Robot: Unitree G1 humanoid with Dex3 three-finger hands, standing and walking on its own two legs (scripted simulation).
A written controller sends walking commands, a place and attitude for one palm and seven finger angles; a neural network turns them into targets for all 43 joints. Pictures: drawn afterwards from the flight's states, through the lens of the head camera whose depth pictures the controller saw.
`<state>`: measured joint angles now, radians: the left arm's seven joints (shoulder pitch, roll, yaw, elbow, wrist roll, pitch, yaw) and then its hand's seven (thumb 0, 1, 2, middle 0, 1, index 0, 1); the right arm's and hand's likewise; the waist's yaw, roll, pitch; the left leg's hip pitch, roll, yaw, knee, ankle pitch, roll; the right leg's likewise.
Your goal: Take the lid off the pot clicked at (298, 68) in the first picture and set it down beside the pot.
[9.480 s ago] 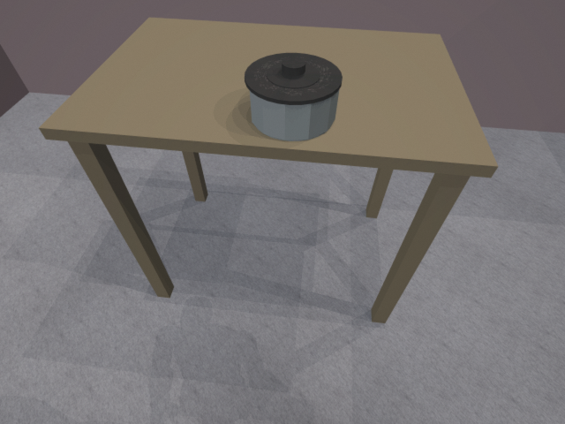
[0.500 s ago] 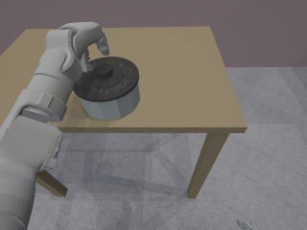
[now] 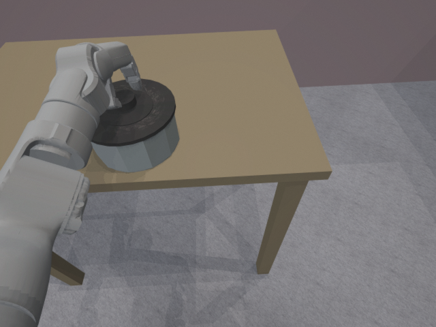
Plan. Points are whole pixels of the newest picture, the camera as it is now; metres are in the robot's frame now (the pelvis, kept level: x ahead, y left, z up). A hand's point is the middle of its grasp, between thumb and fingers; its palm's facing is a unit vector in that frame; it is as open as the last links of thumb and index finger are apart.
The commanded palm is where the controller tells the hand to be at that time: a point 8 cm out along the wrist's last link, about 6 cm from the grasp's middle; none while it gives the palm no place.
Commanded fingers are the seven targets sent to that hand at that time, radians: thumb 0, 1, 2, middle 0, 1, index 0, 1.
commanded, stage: lower the open fingers around the knob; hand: left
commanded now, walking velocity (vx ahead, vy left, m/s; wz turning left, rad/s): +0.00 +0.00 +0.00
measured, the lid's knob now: (123, 100) +0.51 +0.16 +0.15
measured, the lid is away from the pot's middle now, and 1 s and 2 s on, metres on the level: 0.00 0.00 0.01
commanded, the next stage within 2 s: close the fingers and squeeze the knob in 1.00 s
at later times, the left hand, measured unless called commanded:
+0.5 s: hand (116, 92) +0.50 +0.16 +0.18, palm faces -0.40 -0.07 -0.91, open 10.0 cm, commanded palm +0.49 +0.17 +0.23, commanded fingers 0.00 -0.34 1.57 -0.86 -0.08 -0.86 -0.08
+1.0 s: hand (124, 95) +0.49 +0.15 +0.18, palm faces -0.40 -0.06 -0.91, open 10.0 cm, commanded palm +0.48 +0.15 +0.23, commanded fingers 0.00 -0.34 1.57 -0.86 -0.08 -0.86 -0.08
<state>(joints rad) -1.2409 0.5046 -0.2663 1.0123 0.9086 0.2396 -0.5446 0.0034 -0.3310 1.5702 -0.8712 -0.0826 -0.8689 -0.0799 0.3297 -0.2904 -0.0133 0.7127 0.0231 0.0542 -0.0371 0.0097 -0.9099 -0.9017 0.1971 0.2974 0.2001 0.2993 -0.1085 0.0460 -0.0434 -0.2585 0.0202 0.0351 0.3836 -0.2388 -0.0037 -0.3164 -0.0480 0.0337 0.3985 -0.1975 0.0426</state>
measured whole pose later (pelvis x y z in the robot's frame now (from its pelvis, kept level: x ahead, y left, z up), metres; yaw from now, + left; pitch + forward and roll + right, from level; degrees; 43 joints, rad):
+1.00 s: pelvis +0.01 +0.00 +0.00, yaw +0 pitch +8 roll +0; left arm -1.26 0.44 -0.31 1.06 0.90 0.27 -0.51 0.00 -0.33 1.57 -0.84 -0.07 -0.87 -0.08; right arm 0.33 -0.28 -0.01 0.72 0.02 0.09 -0.03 0.01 -0.91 -0.90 0.20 0.30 0.20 0.30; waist -0.11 0.05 -0.07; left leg -0.30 0.02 0.03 0.43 -0.27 0.00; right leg -0.35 -0.05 0.03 0.44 -0.23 0.05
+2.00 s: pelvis +0.01 +0.01 +0.00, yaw +0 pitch +7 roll +0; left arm -1.17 0.45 -0.31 0.97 0.89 0.25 -0.51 0.00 0.23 0.79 -0.59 -1.03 -0.62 -1.06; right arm 0.32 -0.27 -0.02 0.72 0.03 0.08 -0.03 0.01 -0.91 -0.90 0.20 0.30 0.20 0.30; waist -0.09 0.05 -0.08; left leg -0.27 0.01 0.03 0.42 -0.27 0.00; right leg -0.33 -0.06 0.03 0.43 -0.23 0.05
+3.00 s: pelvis +0.01 +0.00 +0.00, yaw +0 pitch +6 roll +0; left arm -1.18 0.46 -0.32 0.97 0.89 0.24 -0.51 0.01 0.36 0.65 -0.54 -0.97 -0.59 -1.00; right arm 0.31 -0.27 -0.01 0.73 0.02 0.06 -0.04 0.01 -0.91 -0.90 0.20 0.30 0.20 0.30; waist -0.09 0.05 -0.07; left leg -0.26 0.01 0.03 0.40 -0.26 0.00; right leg -0.32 -0.05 0.03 0.42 -0.22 0.04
